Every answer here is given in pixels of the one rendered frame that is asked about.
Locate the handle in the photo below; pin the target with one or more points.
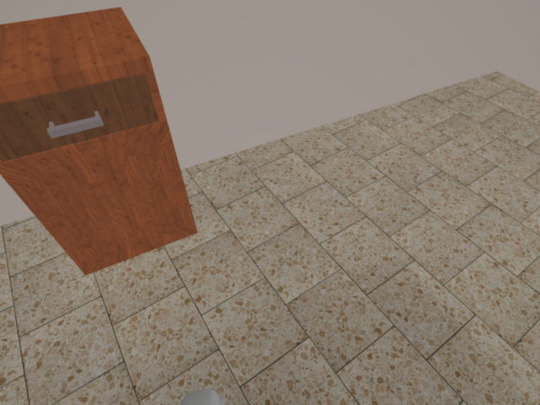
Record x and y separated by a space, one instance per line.
75 126

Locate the drawer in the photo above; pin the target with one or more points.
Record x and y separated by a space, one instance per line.
123 103

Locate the cabinet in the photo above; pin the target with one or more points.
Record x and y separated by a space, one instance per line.
106 199

